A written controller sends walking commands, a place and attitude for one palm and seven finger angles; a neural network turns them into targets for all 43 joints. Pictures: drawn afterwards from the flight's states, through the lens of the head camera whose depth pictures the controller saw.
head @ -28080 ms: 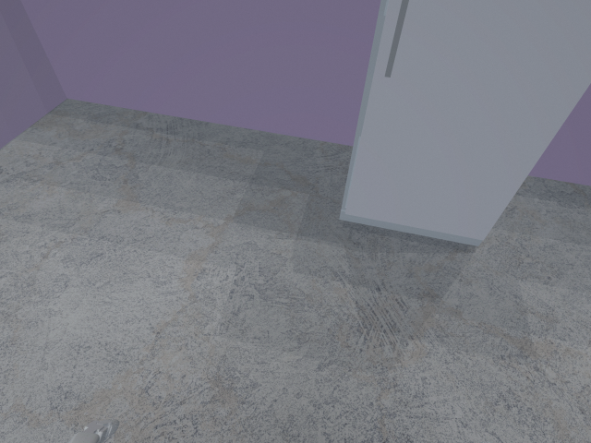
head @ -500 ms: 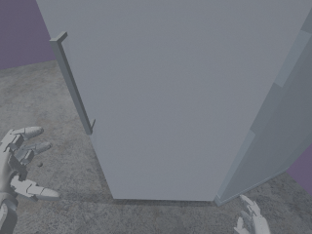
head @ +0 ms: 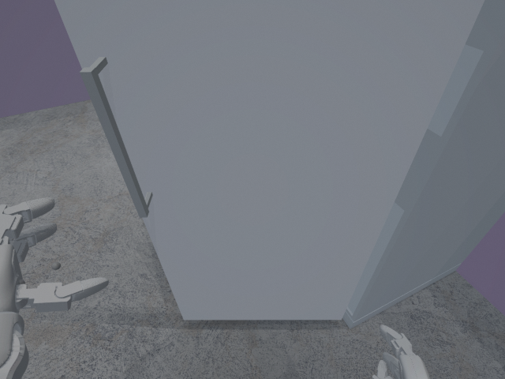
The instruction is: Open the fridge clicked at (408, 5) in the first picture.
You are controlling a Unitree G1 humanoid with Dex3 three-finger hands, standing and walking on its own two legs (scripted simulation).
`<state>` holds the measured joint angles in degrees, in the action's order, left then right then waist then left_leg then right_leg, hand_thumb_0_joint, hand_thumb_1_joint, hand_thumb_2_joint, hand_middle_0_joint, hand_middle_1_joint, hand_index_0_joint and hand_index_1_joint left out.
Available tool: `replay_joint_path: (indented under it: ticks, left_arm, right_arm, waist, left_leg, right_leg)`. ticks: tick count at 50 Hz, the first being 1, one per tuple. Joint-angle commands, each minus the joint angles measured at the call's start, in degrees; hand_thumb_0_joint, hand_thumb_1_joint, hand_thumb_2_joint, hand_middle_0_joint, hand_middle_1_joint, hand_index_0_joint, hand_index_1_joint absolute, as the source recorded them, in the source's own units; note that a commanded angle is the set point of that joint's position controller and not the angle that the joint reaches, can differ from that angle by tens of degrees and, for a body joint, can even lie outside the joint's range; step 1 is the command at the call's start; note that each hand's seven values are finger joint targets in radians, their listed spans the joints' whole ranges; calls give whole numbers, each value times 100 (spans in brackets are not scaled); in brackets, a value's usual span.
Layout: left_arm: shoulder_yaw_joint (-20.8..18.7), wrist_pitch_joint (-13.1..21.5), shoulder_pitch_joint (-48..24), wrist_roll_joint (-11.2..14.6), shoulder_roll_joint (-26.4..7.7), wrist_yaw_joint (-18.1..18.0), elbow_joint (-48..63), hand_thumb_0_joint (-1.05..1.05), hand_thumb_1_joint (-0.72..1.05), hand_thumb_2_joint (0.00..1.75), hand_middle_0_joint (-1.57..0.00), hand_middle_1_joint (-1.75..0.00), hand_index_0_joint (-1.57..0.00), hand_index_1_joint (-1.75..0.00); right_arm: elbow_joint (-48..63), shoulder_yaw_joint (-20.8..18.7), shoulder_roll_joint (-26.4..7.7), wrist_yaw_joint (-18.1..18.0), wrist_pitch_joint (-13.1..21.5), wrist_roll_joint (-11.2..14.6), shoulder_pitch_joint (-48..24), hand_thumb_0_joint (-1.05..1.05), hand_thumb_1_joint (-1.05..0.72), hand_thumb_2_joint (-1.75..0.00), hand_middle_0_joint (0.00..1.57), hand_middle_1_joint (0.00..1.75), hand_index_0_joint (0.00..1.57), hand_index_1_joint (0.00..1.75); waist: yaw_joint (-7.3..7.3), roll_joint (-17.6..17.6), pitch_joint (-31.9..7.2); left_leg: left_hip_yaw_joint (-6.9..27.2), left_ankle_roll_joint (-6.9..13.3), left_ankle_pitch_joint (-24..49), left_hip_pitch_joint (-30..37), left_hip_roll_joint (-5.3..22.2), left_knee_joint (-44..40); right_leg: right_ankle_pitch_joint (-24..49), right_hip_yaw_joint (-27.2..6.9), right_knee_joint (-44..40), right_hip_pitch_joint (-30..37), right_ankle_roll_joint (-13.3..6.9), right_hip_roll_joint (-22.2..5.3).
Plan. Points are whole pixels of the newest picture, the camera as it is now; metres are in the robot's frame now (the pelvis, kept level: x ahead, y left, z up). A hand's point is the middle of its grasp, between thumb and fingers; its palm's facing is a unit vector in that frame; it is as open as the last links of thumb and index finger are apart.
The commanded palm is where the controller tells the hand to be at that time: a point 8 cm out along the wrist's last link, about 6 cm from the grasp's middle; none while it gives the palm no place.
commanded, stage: draw the hand back to the body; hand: left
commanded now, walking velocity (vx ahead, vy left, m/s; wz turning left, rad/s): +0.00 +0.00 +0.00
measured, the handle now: (125, 149) +0.44 +0.29 +0.15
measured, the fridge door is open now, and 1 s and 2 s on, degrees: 64 64 64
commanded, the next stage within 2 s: step back with the hand held close in 0.80 s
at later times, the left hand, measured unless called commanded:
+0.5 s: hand (65, 251) +0.21 +0.26 +0.17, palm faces +0.45 -0.81 -0.37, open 8.1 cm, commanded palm +0.16 +0.30 +0.18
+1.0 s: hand (64, 247) +0.21 +0.26 +0.17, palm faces +0.46 -0.80 -0.38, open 7.4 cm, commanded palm +0.16 +0.30 +0.18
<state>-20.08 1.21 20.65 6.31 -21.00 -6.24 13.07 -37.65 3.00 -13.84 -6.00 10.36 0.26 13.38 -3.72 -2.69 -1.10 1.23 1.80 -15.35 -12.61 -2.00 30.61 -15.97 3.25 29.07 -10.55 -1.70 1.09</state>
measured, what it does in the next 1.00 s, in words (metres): stands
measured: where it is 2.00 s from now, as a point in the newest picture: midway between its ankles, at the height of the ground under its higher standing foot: outside the picture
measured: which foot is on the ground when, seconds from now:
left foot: down 0.00-1.00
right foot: down 0.00-1.00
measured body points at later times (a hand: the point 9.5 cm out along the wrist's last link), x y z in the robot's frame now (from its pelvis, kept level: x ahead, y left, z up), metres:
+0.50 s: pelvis +0.02 +0.00 +0.01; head -0.01 -0.02 +0.45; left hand +0.18 +0.30 +0.19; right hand +0.21 -0.22 -0.07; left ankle +0.01 +0.10 -0.74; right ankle +0.00 -0.10 -0.74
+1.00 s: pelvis +0.02 +0.00 +0.01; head -0.01 -0.02 +0.46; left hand +0.18 +0.30 +0.19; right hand +0.20 -0.22 -0.08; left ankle +0.01 +0.10 -0.73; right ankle +0.00 -0.10 -0.74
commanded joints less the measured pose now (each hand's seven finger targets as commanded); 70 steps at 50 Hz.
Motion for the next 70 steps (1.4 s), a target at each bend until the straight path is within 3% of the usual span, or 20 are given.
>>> replay_joint_path:
  ticks: [1, 10, 12, 17, 21, 34, 38, 42, 45, 46, 47, 48, 49, 50, 52, 55, 58, 64, 67, 70]
  left_arm:
    - [-745, 555, -626, -104, -1313, -171, 1435, 0, 17, 55, -22, -73, -22, -73]
    - [-655, 680, -299, -150, -1124, -124, 1621, 0, 50, 71, -21, -53, -21, -53]
    - [-661, 688, -231, -139, -1121, -110, 1653, 0, 57, 74, -21, -49, -21, -49]
    - [-663, 701, -131, -156, -1106, -97, 2005, 0, 75, 83, -21, -38, -21, -38]
    - [-665, 650, -74, -144, -1093, -70, 1995, 0, 90, 90, -20, -30, -20, -30]
    - [-598, 537, -251, -163, -1048, -62, 2160, 0, 90, 90, -20, -30, -20, -30]
    - [-658, 529, -174, -147, -1084, -82, 2076, 0, 90, 90, -20, -30, -20, -30]
    - [-672, 535, -80, -150, -1063, -70, 2030, 0, 90, 90, -20, -30, -20, -30]
    - [-643, 546, -72, -148, -1026, -66, 1997, 0, 90, 90, -20, -30, -20, -30]
    - [-425, 557, -296, -162, -906, -40, 2057, 0, 90, 90, -20, -30, -20, -30]
    - [-1236, 802, -932, -215, -1738, -141, 2423, 0, 90, 90, -20, -30, -20, -30]
    - [-848, 830, -332, -208, -1203, -90, 1894, 0, 90, 90, -20, -30, -20, -30]
    - [-683, 822, -29, -246, -1046, -71, 1789, 0, 90, 90, -20, -30, -20, -30]
    - [-655, 834, 157, -259, -1015, -75, 1807, 0, 90, 90, -20, -30, -20, -30]
    - [-746, 912, 417, -270, -1094, -104, 2012, 0, 90, 90, -20, -30, -20, -30]
    - [-875, 995, 762, -258, -1210, -153, 2452, 0, 90, 90, -20, -30, -20, -30]
    - [-1090, 1037, 970, -224, -1390, -197, 2734, 0, 90, 90, -20, -30, -20, -30]
    - [-1167, 1129, 1045, -220, -1401, -247, 2705, 0, 90, 90, -20, -30, -20, -30]
    - [-1140, 1169, 970, -287, -1321, -250, 2555, 0, 90, 90, -20, -30, -20, -30]
    - [-1076, 1219, 767, -390, -1202, -245, 2332, 0, 90, 90, -20, -30, -20, -30]
  right_arm:
    - [953, -295, -628, -27, 317, 14, -929, 0, -90, -90, 20, 30, 20, 30]
    - [916, -336, -552, 19, 196, 4, -928, 0, -90, -90, 20, 30, 20, 30]
    - [923, -342, -559, 21, 189, -4, -941, 0, -90, -90, 20, 30, 20, 30]
    - [946, -345, -516, 40, 161, -25, -935, 0, -90, -90, 20, 30, 20, 30]
    - [956, -351, -511, 51, 94, -23, -973, 0, -90, -90, 20, 30, 20, 30]
    - [1007, -325, -465, 68, -79, -39, -995, 0, -90, -90, 20, 30, 20, 30]
    - [1010, -326, -466, 58, -84, -48, -1007, 0, -90, -90, 20, 30, 20, 30]
    - [983, -332, -473, 68, -97, -42, -992, 0, -90, -90, 20, 30, 20, 30]
    - [988, -342, -460, 78, -116, -36, -994, 0, -90, -90, 20, 30, 20, 30]
    - [991, -346, -502, 80, -95, -38, -1023, 0, -90, -90, 20, 30, 20, 30]
    - [1176, -414, -705, 98, -235, 10, -1059, 0, -90, -90, 20, 30, 20, 30]
    - [1076, -405, -609, 90, -326, -22, -998, 0, -90, -90, 20, 30, 20, 30]
    - [1126, -415, -597, 115, -389, -32, -986, 0, -90, -90, 20, 30, 20, 30]
    - [1158, -419, -583, 138, -454, -29, -938, 0, -90, -90, 20, 30, 20, 30]
    - [1198, -447, -601, 133, -550, -38, -905, 0, -90, -90, 20, 30, 20, 30]
    - [1339, -500, -633, 132, -681, -12, -875, 0, -90, -90, 20, 30, 20, 30]
    - [1469, -523, -618, 98, -764, 10, -856, 0, -90, -90, 20, 30, 20, 30]
    - [1563, -577, -684, 37, -763, 41, -795, 0, -90, -90, 20, 30, 20, 30]
    - [1561, -587, -749, 19, -696, 37, -790, 0, -90, -90, 20, 30, 20, 30]
    - [1558, -604, -809, 19, -621, 53, -787, 0, -90, -90, 20, 30, 20, 30]
  waist:
    - [-71, -30, -377]
    - [-63, -198, -117]
    - [-71, -20, -145]
    - [-83, -204, -387]
    - [-82, 68, -166]
    - [-73, -208, -354]
    - [-88, 3, -274]
    - [-90, -184, -275]
    - [-76, -60, -204]
    - [-47, 42, -206]
    - [162, 114, 129]
    - [206, 458, 81]
    - [202, 592, 61]
    - [216, 605, -49]
    - [235, 226, -387]
    - [247, -140, -777]
    - [231, -15, -1068]
    - [237, -177, -868]
    - [236, -372, -645]
    - [252, -343, -296]
  left_leg:
    - [190, 8, 446, 157, 219, -790]
    - [71, -2, 809, 332, 214, -865]
    - [76, 13, 927, 384, 225, -879]
    - [42, 1, 1270, 580, 214, -851]
    - [35, 3, 1316, 552, 237, -851]
    - [46, -17, 1628, 727, 216, -849]
    - [66, -13, 1501, 663, 218, -891]
    - [45, -35, 1540, 690, 226, -914]
    - [45, -33, 1405, 654, 236, -935]
    - [53, -19, 1411, 668, 232, -941]
    - [235, 124, 1172, 244, 379, -673]
    - [309, 118, 1128, 237, 337, -506]
    - [295, 116, 1189, 254, 339, -409]
    - [267, 107, 1213, 229, 330, -340]
    - [259, 76, 1645, 225, 373, -374]
    - [294, 80, 2163, 212, 457, -488]
    - [349, 63, 2529, 92, 520, -522]
    - [563, 145, 1691, -545, 683, -889]
    - [781, 275, 533, -1391, 835, -1271]
    - [1013, 437, -1274, -2486, 944, -1586]
  right_leg:
    - [266, -223, -697, 131, 35, -210]
    - [639, -240, -800, 230, 56, -234]
    - [765, -228, -823, 287, 64, -229]
    - [1147, -231, -782, 454, 63, -241]
    - [1220, -213, -849, 392, 71, -207]
    - [1482, -205, -794, 509, 62, -223]
    - [1377, -194, -838, 507, 66, -218]
    - [1392, -191, -846, 529, 59, -221]
    - [1254, -183, -862, 477, 67, -214]
    - [1270, -174, -896, 464, 69, -201]
    - [1452, -687, -1240, -14, 118, -518]
    - [1479, -727, -1257, -76, 67, -690]
    - [1555, -791, -1276, -164, 54, -773]
    - [1562, -782, -1263, -179, 48, -839]
    - [1999, -639, -1026, 16, 29, -856]
    - [2181, -522, -762, 202, 109, -691]
    - [2534, -448, -475, 471, 145, -578]
    - [1806, -428, -261, 498, 224, -371]
    - [1326, -440, 24, 860, 244, -233]
    - [808, -572, 265, 1188, 235, -194]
